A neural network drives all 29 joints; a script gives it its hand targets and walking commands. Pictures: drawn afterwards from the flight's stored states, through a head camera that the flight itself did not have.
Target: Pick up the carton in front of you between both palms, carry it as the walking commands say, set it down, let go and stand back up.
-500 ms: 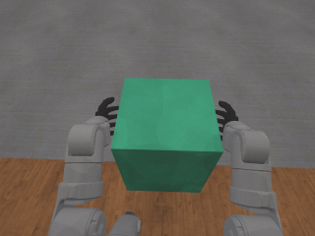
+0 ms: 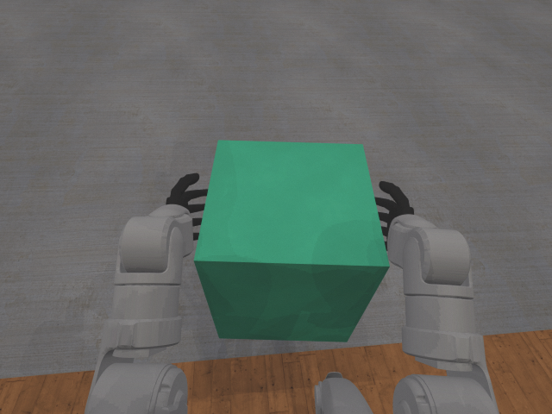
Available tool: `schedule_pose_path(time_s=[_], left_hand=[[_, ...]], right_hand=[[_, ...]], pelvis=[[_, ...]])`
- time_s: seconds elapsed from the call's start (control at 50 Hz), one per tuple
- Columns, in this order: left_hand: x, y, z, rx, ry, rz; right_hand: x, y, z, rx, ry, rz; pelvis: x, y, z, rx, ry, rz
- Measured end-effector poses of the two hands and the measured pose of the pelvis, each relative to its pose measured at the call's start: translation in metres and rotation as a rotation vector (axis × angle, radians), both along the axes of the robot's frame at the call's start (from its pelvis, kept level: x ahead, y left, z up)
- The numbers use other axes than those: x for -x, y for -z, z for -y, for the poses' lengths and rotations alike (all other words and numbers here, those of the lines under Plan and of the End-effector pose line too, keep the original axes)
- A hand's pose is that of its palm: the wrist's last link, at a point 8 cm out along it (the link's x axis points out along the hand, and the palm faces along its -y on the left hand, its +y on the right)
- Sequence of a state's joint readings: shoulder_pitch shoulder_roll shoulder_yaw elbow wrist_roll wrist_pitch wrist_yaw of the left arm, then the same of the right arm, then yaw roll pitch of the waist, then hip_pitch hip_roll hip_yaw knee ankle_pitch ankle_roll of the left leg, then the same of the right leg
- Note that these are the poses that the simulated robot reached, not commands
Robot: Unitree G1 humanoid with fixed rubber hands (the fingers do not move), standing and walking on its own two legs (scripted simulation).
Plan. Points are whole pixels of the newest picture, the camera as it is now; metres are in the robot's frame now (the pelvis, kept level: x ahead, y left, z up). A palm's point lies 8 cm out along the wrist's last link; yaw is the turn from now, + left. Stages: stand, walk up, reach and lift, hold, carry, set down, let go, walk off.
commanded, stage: carry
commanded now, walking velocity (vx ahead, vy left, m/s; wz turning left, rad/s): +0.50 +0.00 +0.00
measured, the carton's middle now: (286, 247) +0.36 -0.02 +0.02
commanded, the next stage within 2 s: none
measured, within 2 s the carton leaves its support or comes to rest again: neither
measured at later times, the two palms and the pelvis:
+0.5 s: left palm (200, 123) +0.63 +0.14 +0.03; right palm (346, 120) +0.66 -0.15 +0.03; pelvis +0.30 -0.03 -0.05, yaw +2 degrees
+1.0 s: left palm (211, 46) +0.96 +0.15 +0.03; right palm (326, 53) +0.94 -0.14 +0.03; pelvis +0.60 +0.02 -0.07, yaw +0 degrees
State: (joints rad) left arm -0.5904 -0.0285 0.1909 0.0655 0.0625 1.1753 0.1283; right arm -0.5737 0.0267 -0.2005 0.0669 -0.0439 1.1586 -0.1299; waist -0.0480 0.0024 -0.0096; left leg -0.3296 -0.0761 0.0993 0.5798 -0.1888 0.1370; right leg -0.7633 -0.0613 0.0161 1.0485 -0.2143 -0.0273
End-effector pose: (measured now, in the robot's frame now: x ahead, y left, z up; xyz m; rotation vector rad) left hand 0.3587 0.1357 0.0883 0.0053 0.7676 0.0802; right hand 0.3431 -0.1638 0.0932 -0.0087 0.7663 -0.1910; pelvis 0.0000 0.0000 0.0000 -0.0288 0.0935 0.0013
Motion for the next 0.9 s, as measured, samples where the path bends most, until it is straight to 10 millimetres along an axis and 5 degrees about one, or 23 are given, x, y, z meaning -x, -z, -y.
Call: schedule_pose_path(time_s=[0.18,0.3,0.38,0.48,0.72,0.8,0.9], left_hand=[[-0.122,-0.013,0.015,0.011,-0.014,0.113],[-0.199,0.014,0.017,-0.056,-0.046,0.106],[-0.221,0.045,0.004,-0.048,-0.092,-0.019],[-0.264,0.054,-0.007,-0.05,-0.125,-0.046],[-0.43,0.031,-0.029,-0.039,-0.114,0.105],[-0.497,0.041,-0.037,-0.017,-0.082,0.126],[-0.552,0.061,-0.029,-0.015,-0.019,0.011]], right_hand=[[-0.124,-0.013,0.016,-0.003,-0.001,0.113],[-0.219,0.025,0.017,-0.029,-0.067,0.105],[-0.255,0.052,0.004,-0.015,-0.123,-0.018],[-0.308,0.062,-0.007,-0.021,-0.152,-0.046],[-0.464,0.044,-0.029,-0.04,-0.113,0.105],[-0.522,0.046,-0.037,-0.002,-0.094,0.126],[-0.557,0.066,-0.028,0.009,-0.042,0.009]], pelvis=[[-0.122,0.02,0.013,-0.026,-0.019,-0.001],[-0.207,0.065,0.024,-0.03,-0.022,0.025],[-0.245,0.06,0.032,-0.039,-0.023,0.028],[-0.293,0.052,0.035,-0.049,-0.029,0.017],[-0.449,0.064,0.008,-0.036,-0.007,0.006],[-0.509,0.086,-0.004,-0.037,0.0,0.023],[-0.555,0.079,-0.017,-0.027,-0.003,0.023]])
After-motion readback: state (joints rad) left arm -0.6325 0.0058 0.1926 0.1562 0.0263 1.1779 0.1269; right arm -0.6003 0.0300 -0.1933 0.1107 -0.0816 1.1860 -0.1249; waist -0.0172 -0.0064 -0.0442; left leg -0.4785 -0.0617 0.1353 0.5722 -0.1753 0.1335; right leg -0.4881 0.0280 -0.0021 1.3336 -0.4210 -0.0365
